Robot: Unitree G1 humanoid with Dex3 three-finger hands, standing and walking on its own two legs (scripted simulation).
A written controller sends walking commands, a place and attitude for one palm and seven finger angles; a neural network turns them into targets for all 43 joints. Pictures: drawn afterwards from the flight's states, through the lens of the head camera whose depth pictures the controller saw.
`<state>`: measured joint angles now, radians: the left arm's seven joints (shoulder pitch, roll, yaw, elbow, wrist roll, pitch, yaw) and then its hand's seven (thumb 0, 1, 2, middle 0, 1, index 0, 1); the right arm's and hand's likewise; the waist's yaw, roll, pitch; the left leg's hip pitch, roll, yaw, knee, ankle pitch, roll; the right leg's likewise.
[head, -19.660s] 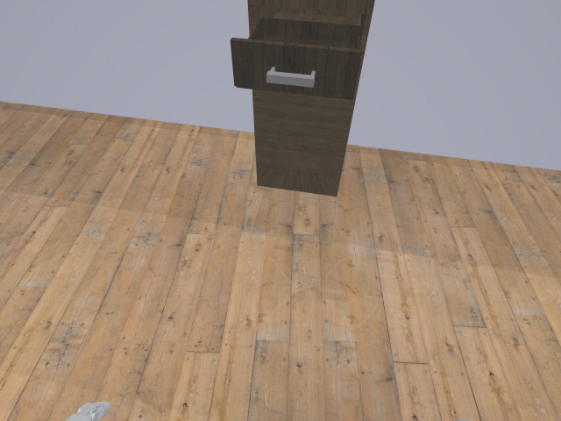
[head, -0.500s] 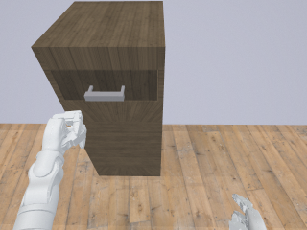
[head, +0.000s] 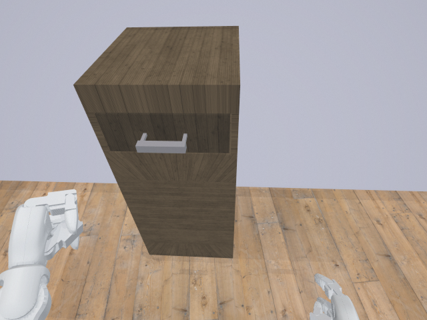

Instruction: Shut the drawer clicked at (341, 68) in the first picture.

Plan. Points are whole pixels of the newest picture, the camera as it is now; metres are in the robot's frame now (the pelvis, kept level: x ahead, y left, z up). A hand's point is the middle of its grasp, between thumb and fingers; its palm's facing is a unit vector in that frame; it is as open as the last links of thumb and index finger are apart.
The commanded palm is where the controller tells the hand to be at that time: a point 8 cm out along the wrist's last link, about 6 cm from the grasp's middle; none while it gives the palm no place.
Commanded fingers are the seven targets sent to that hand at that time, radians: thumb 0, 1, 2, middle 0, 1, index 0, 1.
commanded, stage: draw the hand back to the body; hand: left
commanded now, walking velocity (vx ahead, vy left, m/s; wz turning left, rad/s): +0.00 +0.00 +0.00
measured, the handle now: (163, 141) +0.56 +0.21 +0.01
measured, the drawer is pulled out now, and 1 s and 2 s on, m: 0.00 0.00 0.00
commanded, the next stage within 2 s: step back with the hand held close in 0.32 s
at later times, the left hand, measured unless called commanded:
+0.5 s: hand (55, 234) +0.18 +0.24 +0.16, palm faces +0.41 -0.82 -0.39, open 3.3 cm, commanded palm +0.13 +0.28 +0.17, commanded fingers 0.00 0.90 0.90 -1.40 -1.60 -1.40 -1.60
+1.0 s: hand (16, 271) +0.13 +0.27 +0.16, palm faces +0.33 -0.79 -0.51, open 3.2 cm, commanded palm +0.07 +0.31 +0.17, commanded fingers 0.00 0.90 0.90 -1.40 -1.60 -1.40 -1.60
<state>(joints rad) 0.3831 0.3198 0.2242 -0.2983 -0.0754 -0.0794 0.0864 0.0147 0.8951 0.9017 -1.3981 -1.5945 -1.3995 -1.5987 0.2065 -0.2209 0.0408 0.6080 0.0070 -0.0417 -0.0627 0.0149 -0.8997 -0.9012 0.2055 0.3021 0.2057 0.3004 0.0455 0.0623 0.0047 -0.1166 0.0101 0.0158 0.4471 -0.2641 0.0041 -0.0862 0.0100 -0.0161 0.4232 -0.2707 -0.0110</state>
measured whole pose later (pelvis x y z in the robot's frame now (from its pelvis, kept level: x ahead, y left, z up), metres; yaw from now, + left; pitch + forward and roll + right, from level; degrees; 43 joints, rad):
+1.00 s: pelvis -0.06 +0.03 -0.01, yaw -1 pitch +0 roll -1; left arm 0.64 0.42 0.39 -0.59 -0.03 -0.20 0.13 0.01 0.89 0.90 -1.40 -1.59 -1.40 -1.60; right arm 0.19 -0.21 -0.02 0.52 0.00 -0.01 -0.08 0.01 -0.90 -0.90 0.20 0.30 0.20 0.30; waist 0.01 0.00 0.04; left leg -0.33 -0.01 0.04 0.53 -0.20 0.05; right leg -0.30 -0.02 0.01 0.50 -0.20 0.03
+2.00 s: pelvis -0.24 -0.01 +0.00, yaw -1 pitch +1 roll +2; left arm 0.67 0.36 0.36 -0.51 -0.03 -0.21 0.14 0.01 0.89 0.90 -1.40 -1.59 -1.41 -1.60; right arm 0.29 -0.22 -0.02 0.64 0.00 -0.07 -0.08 0.01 -0.90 -0.90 0.21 0.30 0.20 0.30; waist 0.02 -0.05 -0.10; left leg -0.47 0.00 0.03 0.90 -0.30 -0.01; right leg -0.23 0.00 -0.02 0.47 -0.27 -0.04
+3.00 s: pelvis -0.27 +0.00 -0.01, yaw +3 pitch -1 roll -1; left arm 0.27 0.23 0.03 0.91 0.02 0.02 0.02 0.01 0.90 0.90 -0.83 -1.06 -0.84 -1.01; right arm 0.29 -0.18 -0.01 0.98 -0.03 0.04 -0.01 0.01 -0.90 -0.90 0.20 0.30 0.20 0.30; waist -0.01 0.00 0.07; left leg -0.29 0.02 -0.02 0.54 -0.23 -0.01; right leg -0.24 0.03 -0.02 0.50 -0.25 -0.02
